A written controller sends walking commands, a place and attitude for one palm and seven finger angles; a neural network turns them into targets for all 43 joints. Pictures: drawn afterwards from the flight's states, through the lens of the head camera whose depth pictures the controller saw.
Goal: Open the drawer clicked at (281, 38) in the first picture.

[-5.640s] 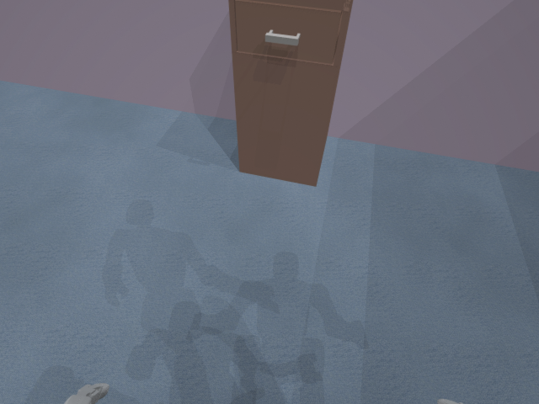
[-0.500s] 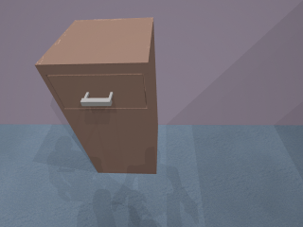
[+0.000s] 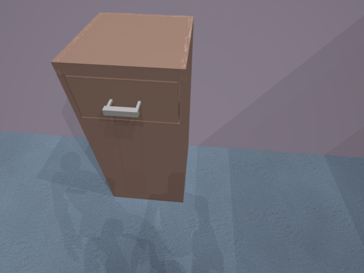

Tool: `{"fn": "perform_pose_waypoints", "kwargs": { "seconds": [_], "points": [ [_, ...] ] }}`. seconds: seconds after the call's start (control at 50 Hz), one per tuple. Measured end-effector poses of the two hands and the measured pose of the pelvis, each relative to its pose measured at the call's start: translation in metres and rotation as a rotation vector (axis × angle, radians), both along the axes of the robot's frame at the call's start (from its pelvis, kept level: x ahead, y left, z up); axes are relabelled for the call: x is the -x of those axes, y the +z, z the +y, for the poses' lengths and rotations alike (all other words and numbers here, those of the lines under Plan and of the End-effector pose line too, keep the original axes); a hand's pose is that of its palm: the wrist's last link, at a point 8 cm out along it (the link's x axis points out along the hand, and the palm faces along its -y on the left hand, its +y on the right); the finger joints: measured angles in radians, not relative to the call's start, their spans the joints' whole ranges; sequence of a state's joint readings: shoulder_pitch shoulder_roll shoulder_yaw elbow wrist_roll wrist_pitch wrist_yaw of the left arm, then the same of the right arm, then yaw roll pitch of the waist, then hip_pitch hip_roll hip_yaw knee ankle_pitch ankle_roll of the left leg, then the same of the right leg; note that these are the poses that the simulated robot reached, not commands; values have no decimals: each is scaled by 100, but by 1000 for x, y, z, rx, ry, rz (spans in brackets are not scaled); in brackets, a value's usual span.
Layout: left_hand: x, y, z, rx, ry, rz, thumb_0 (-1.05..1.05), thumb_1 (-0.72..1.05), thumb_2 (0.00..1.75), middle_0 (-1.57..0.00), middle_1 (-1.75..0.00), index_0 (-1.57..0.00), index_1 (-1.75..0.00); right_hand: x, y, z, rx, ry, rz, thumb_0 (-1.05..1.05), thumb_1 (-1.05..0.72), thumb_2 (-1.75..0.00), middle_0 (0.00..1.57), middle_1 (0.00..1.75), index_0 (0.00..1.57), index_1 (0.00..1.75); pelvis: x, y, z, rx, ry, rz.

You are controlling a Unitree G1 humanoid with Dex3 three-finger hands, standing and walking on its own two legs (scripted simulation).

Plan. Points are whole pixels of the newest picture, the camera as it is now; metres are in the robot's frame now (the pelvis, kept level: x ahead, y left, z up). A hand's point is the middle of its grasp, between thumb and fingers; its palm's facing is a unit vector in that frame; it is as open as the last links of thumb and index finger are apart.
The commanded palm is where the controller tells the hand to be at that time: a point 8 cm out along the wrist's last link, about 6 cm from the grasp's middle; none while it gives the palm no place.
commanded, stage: look again from close up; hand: left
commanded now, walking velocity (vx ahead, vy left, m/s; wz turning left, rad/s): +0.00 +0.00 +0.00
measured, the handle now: (122, 107) +0.62 +0.26 -0.02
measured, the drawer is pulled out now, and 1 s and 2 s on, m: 0.00 0.00 0.00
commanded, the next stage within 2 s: shuffle to correct the standing spot in 0.60 s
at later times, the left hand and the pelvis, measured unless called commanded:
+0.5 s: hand out of the picture +0.09 +0.26 -0.15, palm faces +0.04 -0.95 -0.32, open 7.4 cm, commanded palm none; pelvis +0.00 +0.03 -0.01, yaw +1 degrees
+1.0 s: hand out of the picture +0.01 +0.22 -0.18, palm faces +0.04 -0.98 -0.19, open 7.4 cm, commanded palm none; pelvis +0.03 +0.04 -0.01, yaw +1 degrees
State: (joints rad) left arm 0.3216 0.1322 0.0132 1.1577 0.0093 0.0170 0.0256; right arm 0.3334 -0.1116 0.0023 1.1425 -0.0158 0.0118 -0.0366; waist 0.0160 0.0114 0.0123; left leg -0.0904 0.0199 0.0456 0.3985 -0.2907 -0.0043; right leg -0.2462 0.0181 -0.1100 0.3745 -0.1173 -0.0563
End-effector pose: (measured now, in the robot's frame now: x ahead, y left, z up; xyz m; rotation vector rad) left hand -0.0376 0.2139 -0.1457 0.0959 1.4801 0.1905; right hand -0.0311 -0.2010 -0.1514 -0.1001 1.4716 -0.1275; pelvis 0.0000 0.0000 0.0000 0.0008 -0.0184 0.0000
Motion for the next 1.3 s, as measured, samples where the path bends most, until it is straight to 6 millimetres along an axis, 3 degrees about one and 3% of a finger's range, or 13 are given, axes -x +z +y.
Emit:
{"fn": "perform_pose_waypoints", "kwargs": {
  "seconds": [0.08,0.16,0.3,0.42,0.54,0.64,0.78,1.02,1.12,1.2,1.24,1.3],
  "points": [
    [8,-1,-4,16,-19,29,1,91,90,-20,-30,-20,-30,0,1,3,-6,-5,-6,0,-91,-90,20,30,20,30,1,-1,1,-4,-5,4],
    [0,-4,4,3,-46,-10,1,91,90,-20,-30,-20,-30,-7,0,-8,28,-4,-61,0,-91,-90,20,30,20,30,3,-6,4,-3,4,9],
    [-52,-1,44,-67,-57,-182,1,90,90,-20,-30,-20,-30,-32,8,-37,132,9,-164,0,-91,-90,20,30,20,30,-4,-9,15,8,13,-6],
    [-100,14,78,-129,-96,-322,1,91,90,-20,-30,-20,-30,-58,19,-49,183,42,-248,0,-91,-90,20,30,20,30,-4,-8,24,7,11,-28],
    [-124,31,100,-173,-132,-387,1,91,90,-20,-30,-20,-30,-81,26,-50,192,79,-309,0,-91,-90,20,30,20,30,2,-6,31,2,9,-43],
    [-123,37,108,-187,-146,-381,1,91,90,-20,-30,-20,-30,-90,28,-47,178,109,-321,0,-91,-90,20,30,20,30,7,-4,34,-2,11,-43],
    [-99,31,104,-175,-130,-298,1,91,90,-20,-30,-20,-30,-88,25,-43,157,131,-272,0,-91,-90,20,30,20,30,7,-1,35,-3,17,-30],
    [-34,-9,49,2,-28,-55,1,91,90,-20,-30,-20,-30,-49,5,0,78,84,-55,0,-91,-90,20,30,20,30,-30,-8,38,28,20,-1],
    [-20,-21,42,59,31,13,1,90,90,-20,-30,-20,-30,-44,5,24,82,62,8,0,-91,-90,20,30,20,30,-47,-14,52,47,33,9],
    [-28,-24,47,83,12,72,1,91,90,-20,-30,-20,-30,-43,7,45,90,10,3,0,-91,-90,20,30,20,30,-64,-15,66,41,10,5],
    [-46,-22,53,80,-7,69,1,91,90,-20,-30,-20,-30,-36,7,56,87,-18,20,0,-91,-90,20,30,20,30,-74,-13,71,46,13,1],
    [-89,-19,64,67,-27,3,1,91,90,-20,-30,-20,-30,-23,9,73,61,-45,80,0,-91,-90,20,30,20,30,-87,-11,76,48,22,0]
  ]
}}
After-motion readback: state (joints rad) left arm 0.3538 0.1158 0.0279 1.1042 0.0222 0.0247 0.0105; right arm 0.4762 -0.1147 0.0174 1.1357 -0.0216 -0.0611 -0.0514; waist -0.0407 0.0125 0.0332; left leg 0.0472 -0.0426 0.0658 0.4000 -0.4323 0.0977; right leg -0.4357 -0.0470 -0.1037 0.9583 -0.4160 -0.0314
